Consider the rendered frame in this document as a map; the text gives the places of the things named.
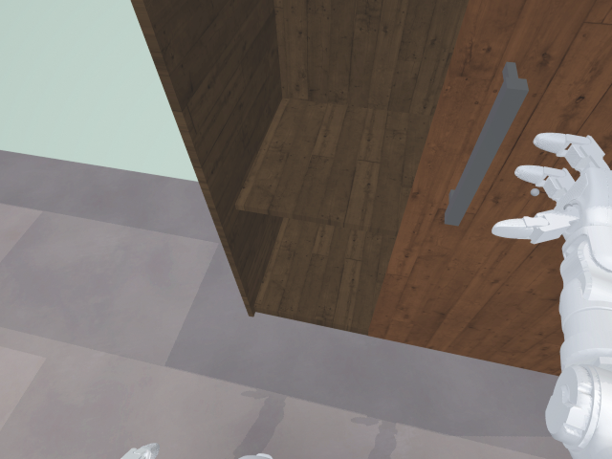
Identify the robot right forearm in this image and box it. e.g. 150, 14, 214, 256
559, 225, 612, 372

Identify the right robot hand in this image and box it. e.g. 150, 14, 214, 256
492, 133, 612, 244

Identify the wardrobe door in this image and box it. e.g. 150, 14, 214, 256
368, 0, 612, 376

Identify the robot right upper arm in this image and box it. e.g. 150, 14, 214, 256
545, 364, 612, 459

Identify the handle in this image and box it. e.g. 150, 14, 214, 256
445, 62, 529, 226

